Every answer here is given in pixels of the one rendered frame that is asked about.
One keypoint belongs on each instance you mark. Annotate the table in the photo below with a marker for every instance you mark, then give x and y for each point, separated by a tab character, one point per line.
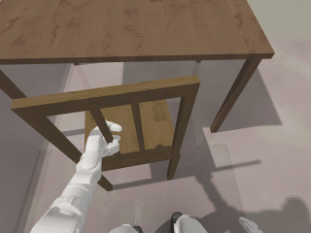
105	31

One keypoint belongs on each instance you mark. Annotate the chair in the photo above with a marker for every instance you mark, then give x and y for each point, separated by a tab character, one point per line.
147	133

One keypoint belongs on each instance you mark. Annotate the robot left upper arm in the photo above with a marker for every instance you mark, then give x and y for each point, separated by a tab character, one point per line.
59	224

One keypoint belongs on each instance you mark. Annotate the robot left forearm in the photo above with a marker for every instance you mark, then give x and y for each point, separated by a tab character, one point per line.
78	194

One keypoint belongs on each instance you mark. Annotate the robot right thigh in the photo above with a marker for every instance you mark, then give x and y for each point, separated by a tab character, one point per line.
188	225

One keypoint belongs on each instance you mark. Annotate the right robot hand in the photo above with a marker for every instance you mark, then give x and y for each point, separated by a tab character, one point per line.
249	226

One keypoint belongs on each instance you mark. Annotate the left robot hand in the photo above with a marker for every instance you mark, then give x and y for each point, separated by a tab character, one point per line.
96	141

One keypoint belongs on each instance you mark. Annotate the right robot foot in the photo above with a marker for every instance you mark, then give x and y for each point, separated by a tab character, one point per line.
173	220

